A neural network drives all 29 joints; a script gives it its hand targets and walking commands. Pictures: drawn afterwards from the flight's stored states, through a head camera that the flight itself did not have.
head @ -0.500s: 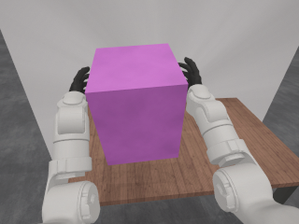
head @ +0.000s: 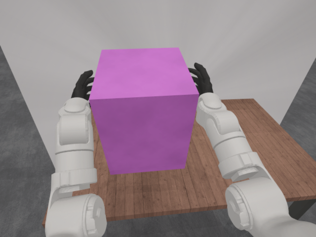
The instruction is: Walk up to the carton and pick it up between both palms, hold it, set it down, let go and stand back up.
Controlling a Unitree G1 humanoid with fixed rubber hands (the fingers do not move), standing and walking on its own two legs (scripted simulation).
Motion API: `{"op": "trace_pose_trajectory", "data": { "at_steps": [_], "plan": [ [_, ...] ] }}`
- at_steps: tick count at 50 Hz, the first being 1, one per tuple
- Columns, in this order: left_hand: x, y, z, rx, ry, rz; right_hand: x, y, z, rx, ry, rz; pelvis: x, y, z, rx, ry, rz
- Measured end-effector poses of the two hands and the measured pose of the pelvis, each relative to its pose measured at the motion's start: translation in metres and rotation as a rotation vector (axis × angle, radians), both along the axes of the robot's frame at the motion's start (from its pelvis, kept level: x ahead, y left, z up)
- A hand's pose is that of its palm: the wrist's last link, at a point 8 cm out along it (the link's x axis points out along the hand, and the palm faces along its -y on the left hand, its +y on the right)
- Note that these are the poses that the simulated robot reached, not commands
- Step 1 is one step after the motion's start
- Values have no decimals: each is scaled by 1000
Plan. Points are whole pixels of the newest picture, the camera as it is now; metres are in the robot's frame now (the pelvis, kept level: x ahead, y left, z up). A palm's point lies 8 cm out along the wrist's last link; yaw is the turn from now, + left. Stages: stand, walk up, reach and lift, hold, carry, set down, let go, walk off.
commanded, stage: hold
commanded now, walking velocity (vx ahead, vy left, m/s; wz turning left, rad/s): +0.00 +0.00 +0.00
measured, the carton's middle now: (144, 111) +0.39 +0.02 +0.18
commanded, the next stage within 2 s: none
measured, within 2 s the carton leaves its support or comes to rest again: neither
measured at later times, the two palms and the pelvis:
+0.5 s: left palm (76, 104) +0.33 +0.17 +0.25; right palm (210, 90) +0.34 -0.12 +0.27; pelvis -0.03 +0.00 +0.00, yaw +0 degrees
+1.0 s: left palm (80, 105) +0.36 +0.17 +0.23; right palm (203, 98) +0.36 -0.12 +0.24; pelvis +0.00 +0.00 +0.00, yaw +0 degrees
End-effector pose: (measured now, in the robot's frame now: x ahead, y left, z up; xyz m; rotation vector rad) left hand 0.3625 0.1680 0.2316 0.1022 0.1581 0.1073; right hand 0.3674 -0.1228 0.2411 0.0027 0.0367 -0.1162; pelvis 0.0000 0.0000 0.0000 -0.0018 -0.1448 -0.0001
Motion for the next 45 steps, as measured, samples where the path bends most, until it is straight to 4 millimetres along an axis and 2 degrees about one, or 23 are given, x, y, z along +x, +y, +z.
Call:
{"op": "trace_pose_trajectory", "data": {
  "at_steps": [8,16,20,26,39,45],
  "plan": [
    [-15,-1,0,-16,1,1,-16,-1,-2,-5,1,-5,-7,0,0,-1,-21,0],
    [-34,0,8,-15,-24,4,-34,1,11,-3,-25,-2,-21,1,-1,-2,-40,0],
    [-38,0,15,-1,-38,9,-36,1,22,15,-40,9,-25,1,-1,-2,-46,0],
    [-33,-1,16,10,-29,4,-30,0,29,40,-31,16,-25,0,-1,-1,-44,1],
    [-3,-4,1,7,7,1,-1,-3,8,43,4,9,-7,-1,0,1,-14,1],
    [2,-2,-5,-13,15,4,2,-2,-4,12,13,0,-1,-1,0,1,-6,1]
  ]
}}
